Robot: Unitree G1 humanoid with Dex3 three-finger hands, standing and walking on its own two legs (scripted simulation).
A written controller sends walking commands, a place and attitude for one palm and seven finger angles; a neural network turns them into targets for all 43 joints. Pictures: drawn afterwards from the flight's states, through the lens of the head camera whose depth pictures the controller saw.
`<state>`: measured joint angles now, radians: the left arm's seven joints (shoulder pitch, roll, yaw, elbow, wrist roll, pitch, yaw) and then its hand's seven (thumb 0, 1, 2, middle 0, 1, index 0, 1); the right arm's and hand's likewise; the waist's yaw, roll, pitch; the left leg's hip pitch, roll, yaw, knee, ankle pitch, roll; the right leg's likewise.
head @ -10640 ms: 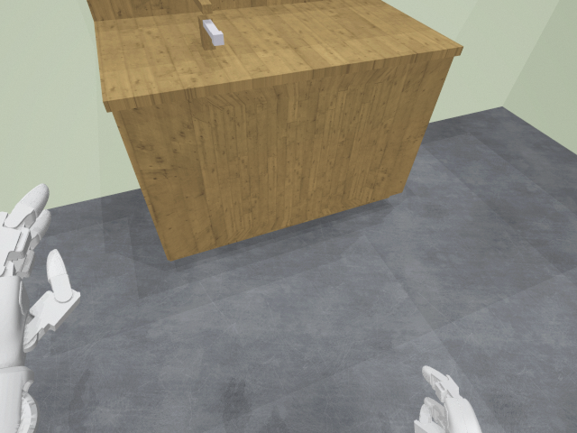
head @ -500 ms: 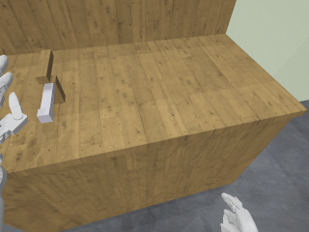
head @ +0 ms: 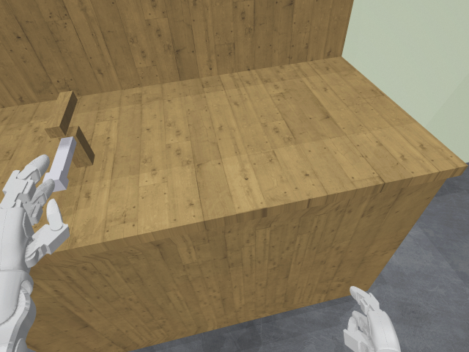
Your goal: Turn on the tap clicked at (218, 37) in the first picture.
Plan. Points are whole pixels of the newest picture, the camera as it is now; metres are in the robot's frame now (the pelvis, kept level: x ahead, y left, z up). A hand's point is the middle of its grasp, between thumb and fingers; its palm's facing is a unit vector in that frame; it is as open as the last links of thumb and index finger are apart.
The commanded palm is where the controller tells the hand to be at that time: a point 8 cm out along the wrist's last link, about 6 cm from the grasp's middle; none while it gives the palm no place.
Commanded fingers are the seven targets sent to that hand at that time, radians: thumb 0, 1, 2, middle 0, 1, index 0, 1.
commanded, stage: turn the palm inward beside the body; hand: left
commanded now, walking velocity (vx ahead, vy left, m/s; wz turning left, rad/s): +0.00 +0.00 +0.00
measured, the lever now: (56, 181) +0.35 +0.38 +0.11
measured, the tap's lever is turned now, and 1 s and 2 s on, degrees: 0 0 0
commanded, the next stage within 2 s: reach beside the lever's end, fingers flat in 1.56 s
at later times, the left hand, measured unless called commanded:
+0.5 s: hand (68, 240) +0.21 +0.25 +0.16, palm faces +0.43 -0.87 -0.23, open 7.4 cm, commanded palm +0.15 +0.30 +0.17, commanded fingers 0.00 0.90 0.90 -0.20 -0.30 -0.20 -0.30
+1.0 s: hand (58, 263) +0.18 +0.25 +0.15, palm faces +0.49 -0.86 -0.14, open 7.4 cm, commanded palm +0.13 +0.29 +0.16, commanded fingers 0.00 0.90 0.90 -0.20 -0.30 -0.20 -0.30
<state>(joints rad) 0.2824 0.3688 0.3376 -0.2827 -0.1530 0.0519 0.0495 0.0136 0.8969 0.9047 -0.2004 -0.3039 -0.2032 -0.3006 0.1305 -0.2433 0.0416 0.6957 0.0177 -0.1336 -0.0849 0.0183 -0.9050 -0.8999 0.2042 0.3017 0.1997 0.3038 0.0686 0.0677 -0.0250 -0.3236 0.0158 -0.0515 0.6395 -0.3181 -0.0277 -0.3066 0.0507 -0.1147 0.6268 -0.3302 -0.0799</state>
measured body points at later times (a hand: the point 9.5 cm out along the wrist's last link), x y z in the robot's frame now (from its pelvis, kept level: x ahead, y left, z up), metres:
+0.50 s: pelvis +0.01 +0.01 +0.00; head +0.01 -0.01 +0.45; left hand +0.18 +0.29 +0.17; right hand +0.21 -0.21 -0.08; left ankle +0.02 +0.15 -0.72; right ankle +0.01 -0.05 -0.72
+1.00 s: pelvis +0.00 +0.02 +0.00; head -0.02 -0.01 +0.45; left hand +0.15 +0.29 +0.16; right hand +0.21 -0.19 -0.07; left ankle +0.02 +0.15 -0.72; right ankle +0.01 -0.05 -0.72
